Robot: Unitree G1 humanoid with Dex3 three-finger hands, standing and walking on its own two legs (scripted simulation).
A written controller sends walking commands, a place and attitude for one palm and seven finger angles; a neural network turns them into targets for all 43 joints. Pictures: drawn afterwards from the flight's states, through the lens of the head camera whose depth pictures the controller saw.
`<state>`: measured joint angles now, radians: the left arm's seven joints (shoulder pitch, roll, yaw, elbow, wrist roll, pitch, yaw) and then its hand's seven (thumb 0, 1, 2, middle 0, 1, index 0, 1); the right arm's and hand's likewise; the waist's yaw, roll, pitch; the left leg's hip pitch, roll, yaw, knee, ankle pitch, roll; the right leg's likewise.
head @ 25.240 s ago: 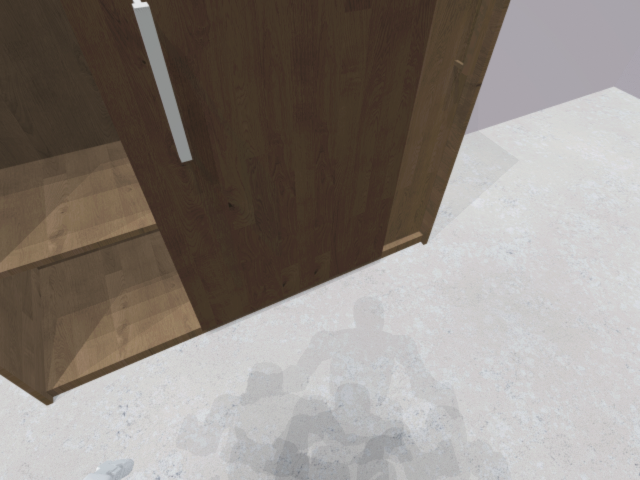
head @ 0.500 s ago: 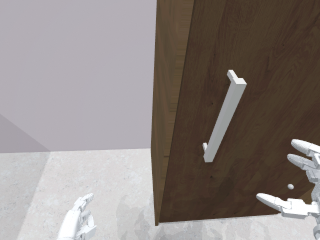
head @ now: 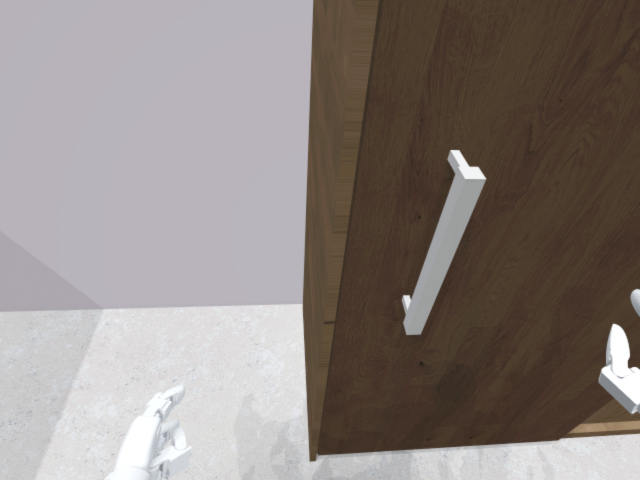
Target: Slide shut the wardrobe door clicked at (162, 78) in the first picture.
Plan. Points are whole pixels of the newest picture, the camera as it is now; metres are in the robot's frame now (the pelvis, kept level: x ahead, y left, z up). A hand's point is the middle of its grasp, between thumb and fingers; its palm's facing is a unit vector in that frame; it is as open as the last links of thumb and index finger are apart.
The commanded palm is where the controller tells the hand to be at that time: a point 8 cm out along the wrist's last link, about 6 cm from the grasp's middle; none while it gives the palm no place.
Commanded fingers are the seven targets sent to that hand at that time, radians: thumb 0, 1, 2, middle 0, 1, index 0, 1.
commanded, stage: draw the hand back to the body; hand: right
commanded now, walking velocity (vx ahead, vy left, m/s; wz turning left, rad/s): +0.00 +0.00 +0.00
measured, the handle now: (431, 254) +0.36 -0.14 +0.13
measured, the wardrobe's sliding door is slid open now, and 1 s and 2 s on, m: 0.00 0.00 0.00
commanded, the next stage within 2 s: step back with the hand held close in 0.28 s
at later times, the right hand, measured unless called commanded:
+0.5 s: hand (626, 365) +0.18 -0.27 +0.17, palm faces +0.48 +0.79 -0.38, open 7.4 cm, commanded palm +0.13 -0.30 +0.17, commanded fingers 0.00 -0.90 -0.90 0.20 0.30 0.20 0.30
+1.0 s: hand out of the picture +0.14 -0.28 +0.15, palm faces +0.42 +0.78 -0.45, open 7.4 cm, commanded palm +0.08 -0.32 +0.17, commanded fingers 0.00 -0.90 -0.90 0.20 0.30 0.20 0.30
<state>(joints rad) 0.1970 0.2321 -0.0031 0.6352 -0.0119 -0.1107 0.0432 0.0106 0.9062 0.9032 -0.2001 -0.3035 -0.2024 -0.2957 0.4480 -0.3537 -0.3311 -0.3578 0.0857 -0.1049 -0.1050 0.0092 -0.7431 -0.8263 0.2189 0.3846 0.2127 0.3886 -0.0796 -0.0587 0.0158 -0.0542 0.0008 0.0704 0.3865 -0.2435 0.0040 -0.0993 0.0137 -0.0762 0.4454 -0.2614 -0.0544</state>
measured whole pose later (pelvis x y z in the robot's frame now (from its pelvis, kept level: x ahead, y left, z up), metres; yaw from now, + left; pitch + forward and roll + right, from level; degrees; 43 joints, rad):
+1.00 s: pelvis -0.06 -0.02 -0.02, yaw +1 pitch +0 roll +2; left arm 0.22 0.22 0.00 0.55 -0.01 -0.06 0.06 0.01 0.91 0.90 -0.20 -0.30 -0.20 -0.30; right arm 0.51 -0.40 -0.43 -0.51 0.04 -0.21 -0.13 0.01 -0.89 -0.90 0.22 0.30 0.21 0.30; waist -0.03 -0.01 0.04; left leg -0.35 0.02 0.04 0.59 -0.23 -0.02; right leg -0.38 0.01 -0.11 0.63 -0.25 -0.10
